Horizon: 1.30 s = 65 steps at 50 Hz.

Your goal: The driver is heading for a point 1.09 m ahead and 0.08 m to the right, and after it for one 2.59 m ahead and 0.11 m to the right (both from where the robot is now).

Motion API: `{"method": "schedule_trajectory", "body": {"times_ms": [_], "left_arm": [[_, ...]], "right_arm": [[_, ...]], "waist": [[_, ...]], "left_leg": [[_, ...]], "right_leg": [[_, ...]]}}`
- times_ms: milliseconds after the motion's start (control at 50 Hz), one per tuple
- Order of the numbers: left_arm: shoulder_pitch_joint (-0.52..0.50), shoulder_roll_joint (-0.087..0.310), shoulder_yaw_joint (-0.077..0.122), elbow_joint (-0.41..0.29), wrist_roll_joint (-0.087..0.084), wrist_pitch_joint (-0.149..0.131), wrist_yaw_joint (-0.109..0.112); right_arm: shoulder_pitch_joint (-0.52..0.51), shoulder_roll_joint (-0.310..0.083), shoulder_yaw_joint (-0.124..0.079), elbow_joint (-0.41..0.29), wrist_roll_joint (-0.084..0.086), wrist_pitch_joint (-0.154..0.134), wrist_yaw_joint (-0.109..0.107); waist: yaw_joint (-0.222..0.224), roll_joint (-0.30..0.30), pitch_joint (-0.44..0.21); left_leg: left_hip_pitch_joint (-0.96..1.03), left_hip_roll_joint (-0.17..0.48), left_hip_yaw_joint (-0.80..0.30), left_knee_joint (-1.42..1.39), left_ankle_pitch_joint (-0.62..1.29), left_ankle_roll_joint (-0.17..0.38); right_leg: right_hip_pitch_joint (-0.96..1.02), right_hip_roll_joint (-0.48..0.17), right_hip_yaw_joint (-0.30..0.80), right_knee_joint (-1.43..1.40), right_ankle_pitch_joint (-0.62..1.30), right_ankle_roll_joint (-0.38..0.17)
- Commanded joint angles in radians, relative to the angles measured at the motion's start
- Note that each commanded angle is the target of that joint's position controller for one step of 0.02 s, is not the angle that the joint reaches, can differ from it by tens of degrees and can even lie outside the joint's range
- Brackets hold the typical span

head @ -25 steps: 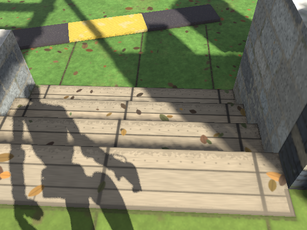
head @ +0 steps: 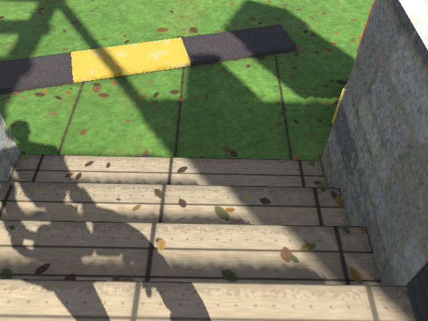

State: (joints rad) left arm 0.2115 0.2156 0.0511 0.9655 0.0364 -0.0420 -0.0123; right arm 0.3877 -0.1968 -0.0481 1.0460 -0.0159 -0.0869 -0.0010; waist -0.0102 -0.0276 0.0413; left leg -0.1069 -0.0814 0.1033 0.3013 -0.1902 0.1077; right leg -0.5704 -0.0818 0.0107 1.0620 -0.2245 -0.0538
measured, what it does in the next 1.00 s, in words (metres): walks ahead: right foot, then left foot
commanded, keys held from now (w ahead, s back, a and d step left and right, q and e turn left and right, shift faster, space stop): w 1.00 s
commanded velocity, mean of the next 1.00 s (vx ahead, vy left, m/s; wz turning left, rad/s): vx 0.50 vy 0.00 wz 0.00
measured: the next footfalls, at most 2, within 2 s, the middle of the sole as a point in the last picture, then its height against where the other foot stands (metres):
right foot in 0.30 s outside the picture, level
left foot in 0.84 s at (202, 313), level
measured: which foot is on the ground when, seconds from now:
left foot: down 0.00-0.32, up 0.34-0.82, down 0.84-1.00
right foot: up 0.00-0.28, down 0.30-0.84, up 0.86-1.00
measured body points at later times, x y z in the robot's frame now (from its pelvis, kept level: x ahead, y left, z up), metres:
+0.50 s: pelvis +0.27 -0.06 +0.00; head +0.28 -0.07 +0.45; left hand +0.28 +0.20 -0.14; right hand +0.32 -0.31 -0.15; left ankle +0.26 +0.09 -0.66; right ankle +0.29 -0.11 -0.75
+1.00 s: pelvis +0.49 -0.02 -0.01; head +0.49 -0.01 +0.44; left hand +0.52 +0.24 -0.16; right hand +0.51 -0.28 -0.15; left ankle +0.48 +0.04 -0.75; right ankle +0.45 -0.15 -0.66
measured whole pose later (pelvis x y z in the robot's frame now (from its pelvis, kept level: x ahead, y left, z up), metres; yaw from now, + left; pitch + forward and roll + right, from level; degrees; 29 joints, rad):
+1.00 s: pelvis +0.49 -0.02 -0.01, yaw +0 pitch -2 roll +0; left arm 0.31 0.24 0.07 0.97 0.01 -0.02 0.01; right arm 0.35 -0.23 -0.05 0.96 -0.01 -0.05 0.01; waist -0.01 -0.02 0.02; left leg -0.18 -0.06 0.09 0.48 -0.28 0.10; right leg -0.43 0.01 0.05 1.15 -0.37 -0.06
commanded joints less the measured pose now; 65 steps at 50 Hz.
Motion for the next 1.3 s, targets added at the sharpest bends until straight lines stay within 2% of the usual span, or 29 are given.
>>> {"method": "schedule_trajectory", "body": {"times_ms": [20,200,240,280,300,320,340,360,400,440,500,600,660,700,720,740,780,800,820,840,860,880,920,960,1040,1060,1160,1240,1300], "left_arm": [[-0.027,0.025,0.001,-0.056,-0.001,0.009,-0.008],[-0.266,0.028,-0.013,-0.157,-0.012,-0.004,-0.006],[-0.214,0.041,-0.004,-0.151,-0.013,-0.014,-0.001],[0.045,0.076,0.020,-0.070,-0.014,-0.027,0.012],[0.225,0.128,0.039,-0.021,0.009,-0.037,0.022],[0.321,0.235,0.065,-0.016,0.025,-0.036,0.026],[0.287,0.213,0.064,-0.015,-0.018,-0.016,0.014],[0.168,0.168,0.051,-0.027,-0.029,-0.010,0.014],[0.062,0.064,0.022,-0.041,-0.019,-0.023,0.011],[0.076,0.035,0.010,-0.023,-0.021,-0.041,0.018],[0.160,0.077,0.018,0.003,-0.024,-0.063,0.019],[0.234,0.084,0.007,0.008,-0.034,-0.054,0.026],[0.249,0.084,0.002,0.014,-0.036,-0.048,0.025],[0.296,0.108,0.006,0.043,-0.017,-0.044,0.030],[0.287,0.103,0.004,0.026,-0.007,-0.041,0.033],[0.290,0.097,0.002,0.034,-0.013,-0.036,0.039],[0.286,0.109,0.003,0.029,-0.011,-0.018,0.044],[0.243,0.125,0.010,0.027,-0.003,-0.013,0.054],[0.234,0.122,0.006,0.022,-0.015,-0.006,0.054],[0.241,0.105,0.002,0.015,-0.027,-0.008,0.052],[0.347,0.028,-0.007,-0.006,-0.038,-0.014,0.033],[0.321,0.102,0.018,0.008,-0.019,-0.012,0.031],[0.189,0.142,0.041,-0.019,-0.031,-0.014,0.027],[0.183,0.104,0.043,-0.014,-0.030,0.014,0.025],[0.131,0.060,0.035,-0.027,0.001,0.068,0.007],[0.139,0.062,0.037,-0.019,0.004,0.074,0.002],[-0.119,0.133,0.059,-0.109,-0.003,0.050,0.002],[-0.094,0.078,0.039,-0.100,0.004,0.042,-0.037],[-0.167,0.078,0.026,-0.131,0.001,0.048,-0.027]], "right_arm": [[0.044,-0.092,-0.009,-0.036,0.002,-0.016,-0.003],[0.172,-0.108,-0.006,0.002,-0.009,-0.004,-0.019],[0.139,-0.122,-0.010,-0.001,-0.014,-0.001,-0.025],[0.107,-0.145,-0.017,-0.002,-0.003,0.008,-0.028],[0.104,-0.131,-0.012,-0.018,0.010,0.010,-0.026],[0.199,-0.019,0.011,-0.053,0.044,0.010,-0.010],[0.179,-0.098,-0.013,-0.045,0.024,0.014,-0.010],[0.086,-0.114,-0.023,-0.079,0.011,0.014,-0.010],[0.009,-0.095,-0.026,-0.100,0.003,0.014,-0.004],[0.050,-0.059,-0.023,-0.088,-0.010,0.044,0.001],[-0.005,-0.052,-0.024,-0.115,-0.013,0.077,0.006],[-0.251,-0.054,-0.014,-0.207,-0.011,0.074,0.019],[-0.282,-0.040,0.001,-0.224,-0.007,0.072,0.021],[-0.220,-0.078,-0.009,-0.191,-0.019,0.077,0.016],[-0.186,-0.114,-0.020,-0.176,-0.019,0.074,0.012],[-0.229,-0.108,-0.016,-0.200,-0.024,0.073,0.011],[-0.314,-0.068,-0.002,-0.239,-0.017,0.063,0.007],[-0.147,-0.095,-0.016,-0.181,-0.024,0.057,0.005],[-0.055,-0.093,-0.021,-0.160,-0.007,0.045,-0.002],[0.078,-0.151,-0.040,-0.126,-0.022,0.030,-0.010],[0.158,-0.258,-0.063,-0.118,-0.028,0.026,-0.004],[0.139,-0.243,-0.061,-0.104,0.025,0.035,0.011],[-0.007,-0.149,-0.035,-0.139,0.015,0.033,0.024],[-0.035,-0.113,-0.020,-0.139,0.008,0.020,0.014],[0.067,-0.146,-0.022,-0.096,0.005,0.011,-0.008],[0.092,-0.167,-0.027,-0.092,-0.015,0.005,-0.006],[0.152,-0.175,-0.020,-0.070,0.012,-0.033,-0.023],[0.094,-0.128,0.001,-0.085,0.011,-0.026,-0.038],[0.115,-0.142,-0.003,-0.090,-0.009,-0.012,-0.039]], "waist": [[0.018,0.085,0.054],[-0.043,0.102,0.081],[-0.005,0.103,0.056],[0.106,0.090,-0.070],[0.168,0.045,-0.170],[0.134,-0.162,-0.329],[0.139,-0.091,-0.350],[0.085,-0.054,-0.158],[0.028,-0.001,-0.009],[-0.020,-0.026,0.007],[-0.035,-0.028,0.018],[0.013,-0.024,0.056],[0.016,-0.045,0.025],[0.010,-0.091,0.002],[0.008,-0.048,-0.021],[0.002,-0.040,0.020],[0.034,-0.025,0.070],[-0.040,-0.063,0.018],[-0.068,-0.038,-0.038],[-0.125,0.052,-0.098],[-0.067,0.249,-0.208],[-0.077,0.214,-0.172],[-0.032,0.072,-0.001],[0.024,0.075,0.035],[0.032,0.066,0.028],[0.024,0.074,0.003],[-0.032,0.120,0.070],[-0.010,0.077,0.039],[-0.059,0.100,0.092]], "left_leg": [[-0.025,0.256,-0.186,-0.173,0.312,0.097],[0.196,0.303,-0.148,-0.103,0.510,0.095],[0.219,0.309,-0.125,-0.016,0.701,0.076],[0.182,0.272,-0.085,0.266,0.846,0.043],[0.001,0.227,-0.055,0.524,0.618,0.020],[-0.358,0.059,-0.005,0.935,-0.062,-0.038],[-0.484,0.010,-0.145,1.075,-0.335,-0.027],[-0.562,0.077,-0.165,1.087,-0.260,-0.019],[-0.506,0.141,-0.161,0.968,-0.145,-0.019],[-0.398,0.164,-0.155,0.879,-0.103,-0.039],[-0.433,0.167,-0.126,0.793,-0.042,-0.061],[-0.513,0.171,-0.080,0.510,0.172,-0.080],[-0.359,0.128,-0.039,0.412,0.263,-0.075],[-0.353,0.133,-0.063,0.536,0.279,-0.048],[-0.388,0.125,-0.052,0.583,0.258,-0.032],[-0.441,0.158,-0.101,0.524,0.152,-0.018],[-0.345,0.066,-0.001,0.348,-0.132,-0.023],[-0.221,0.088,-0.054,0.394,-0.003,0.013],[-0.133,0.031,-0.017,0.210,-0.132,0.018],[0.088,0.148,-0.165,0.143,0.041,0.071],[0.349,0.433,-0.578,0.095,0.151,0.203],[0.316,0.452,-0.730,0.027,0.161,0.292],[0.094,0.408,-0.502,-0.005,0.187,0.252],[-0.042,0.343,-0.368,-0.035,0.252,0.183],[-0.062,0.298,-0.260,-0.038,0.379,0.157],[-0.055,0.300,-0.251,-0.001,0.355,0.161],[0.079,0.279,-0.298,0.010,0.080,0.099],[-0.200,0.215,-0.196,0.185,-0.097,0.082],[-0.198,0.222,-0.204,0.308,-0.097,0.070]], "right_leg": [[-0.081,-0.021,-0.038,-0.104,0.114,0.024],[-0.062,0.037,-0.094,-0.443,0.156,-0.021],[0.044,0.073,-0.106,-0.490,0.078,-0.055],[0.341,0.135,-0.124,-0.578,0.078,-0.096],[0.603,0.026,-0.007,-0.599,0.075,-0.137],[0.914,-0.299,0.466,-0.651,0.040,-0.267],[0.884,-0.328,0.658,-0.767,-0.025,-0.309],[0.730,-0.290,0.499,-0.790,-0.107,-0.274],[0.475,-0.198,0.307,-0.865,-0.030,-0.196],[0.360,-0.146,0.196,-0.893,0.103,-0.156],[0.356,-0.121,0.126,-0.903,0.267,-0.164],[0.428,-0.082,0.057,-0.911,0.451,-0.123],[0.390,-0.035,-0.031,-0.895,0.554,-0.094],[0.488,-0.108,-0.007,-0.841,0.649,-0.110],[0.540,-0.112,-0.021,-0.777,0.647,-0.129],[0.582,-0.145,0.005,-0.762,0.666,-0.143],[0.580,-0.120,0.010,-0.734,0.741,-0.148],[0.577,-0.151,0.000,-0.610,0.914,-0.137],[0.588,-0.092,-0.021,-0.484,0.841,-0.119],[0.448,-0.057,-0.047,-0.227,0.676,-0.089],[0.124,0.125,-0.085,0.132,-0.134,-0.042],[-0.059,0.174,0.042,0.252,-0.331,-0.044],[-0.075,0.077,0.101,0.228,-0.206,-0.042],[0.007,0.039,0.110,0.124,-0.138,-0.010],[-0.013,0.037,0.048,0.021,-0.037,0.036],[-0.030,0.036,0.030,0.057,0.068,0.021],[-0.256,0.017,0.099,-0.184,0.320,0.026],[0.060,0.035,0.007,-0.371,0.736,0.012],[0.041,0.039,-0.007,-0.446,0.660,0.007]]}}
Keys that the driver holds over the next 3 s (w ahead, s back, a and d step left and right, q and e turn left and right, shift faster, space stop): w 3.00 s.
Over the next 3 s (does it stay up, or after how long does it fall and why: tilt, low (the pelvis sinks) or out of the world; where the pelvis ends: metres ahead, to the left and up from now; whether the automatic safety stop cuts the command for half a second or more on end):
stays up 1.54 -0.07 -0.55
